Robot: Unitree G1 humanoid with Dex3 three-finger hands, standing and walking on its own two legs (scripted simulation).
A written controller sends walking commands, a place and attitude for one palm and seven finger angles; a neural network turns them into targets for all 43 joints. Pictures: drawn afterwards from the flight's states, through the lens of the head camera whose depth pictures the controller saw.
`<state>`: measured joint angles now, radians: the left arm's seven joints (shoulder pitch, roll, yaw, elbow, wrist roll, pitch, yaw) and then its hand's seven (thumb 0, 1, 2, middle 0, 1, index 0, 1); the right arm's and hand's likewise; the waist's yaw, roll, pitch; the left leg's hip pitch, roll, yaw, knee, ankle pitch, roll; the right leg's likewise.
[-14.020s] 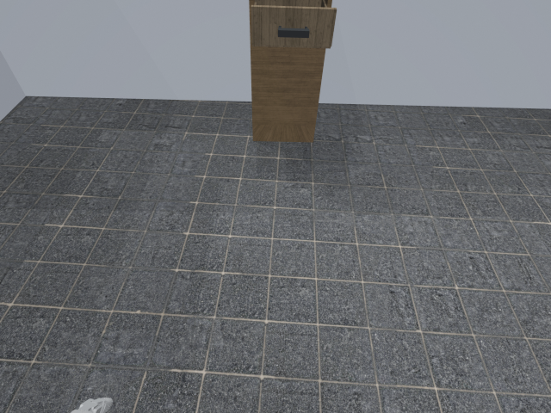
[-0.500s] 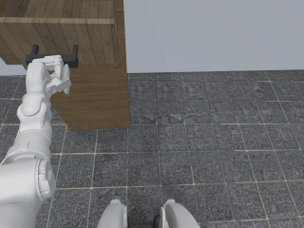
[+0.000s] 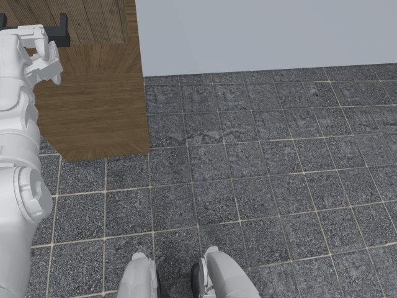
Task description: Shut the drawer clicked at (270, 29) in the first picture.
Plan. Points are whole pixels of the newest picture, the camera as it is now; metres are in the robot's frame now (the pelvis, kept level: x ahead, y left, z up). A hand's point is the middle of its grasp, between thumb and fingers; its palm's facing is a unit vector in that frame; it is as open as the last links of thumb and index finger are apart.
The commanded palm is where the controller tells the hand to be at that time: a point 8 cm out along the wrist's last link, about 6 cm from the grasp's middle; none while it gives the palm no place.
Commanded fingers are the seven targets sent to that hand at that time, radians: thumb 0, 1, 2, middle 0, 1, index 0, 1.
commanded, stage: push the drawer shut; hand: left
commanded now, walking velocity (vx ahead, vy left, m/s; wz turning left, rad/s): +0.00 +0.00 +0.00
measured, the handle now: (32, 28) +0.62 +0.25 +0.08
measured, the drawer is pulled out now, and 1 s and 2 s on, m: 0.03 0.00 0.00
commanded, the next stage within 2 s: pull the fist back off the drawer in 0.60 s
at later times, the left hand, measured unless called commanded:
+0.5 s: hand (48, 46) +0.58 +0.22 +0.08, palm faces +0.08 -1.00 -0.04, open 3.3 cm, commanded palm +0.60 +0.23 +0.08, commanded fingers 0.00 0.90 0.90 -1.40 -1.60 -1.40 -1.60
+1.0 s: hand (48, 46) +0.58 +0.22 +0.08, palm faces +0.07 -1.00 -0.04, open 3.3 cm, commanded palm +0.59 +0.22 +0.08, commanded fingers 0.00 0.90 0.90 -1.40 -1.60 -1.40 -1.60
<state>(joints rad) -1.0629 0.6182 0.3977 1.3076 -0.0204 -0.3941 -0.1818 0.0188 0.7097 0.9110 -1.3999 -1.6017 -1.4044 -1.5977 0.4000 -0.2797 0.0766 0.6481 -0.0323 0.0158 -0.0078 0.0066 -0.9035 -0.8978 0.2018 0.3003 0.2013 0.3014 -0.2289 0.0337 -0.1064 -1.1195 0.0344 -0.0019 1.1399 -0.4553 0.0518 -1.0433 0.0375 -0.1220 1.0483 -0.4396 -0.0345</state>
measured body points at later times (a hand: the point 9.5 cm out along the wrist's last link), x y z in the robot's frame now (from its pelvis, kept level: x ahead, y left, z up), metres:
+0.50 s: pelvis +0.00 +0.01 -0.01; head +0.17 +0.05 +0.41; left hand +0.57 +0.27 +0.09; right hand -0.04 -0.25 -0.09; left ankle +0.04 +0.08 -0.65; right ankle +0.03 -0.11 -0.65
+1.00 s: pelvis -0.01 +0.01 -0.01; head +0.17 +0.05 +0.40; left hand +0.57 +0.27 +0.09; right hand -0.06 -0.25 -0.10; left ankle +0.04 +0.08 -0.65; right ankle +0.03 -0.11 -0.65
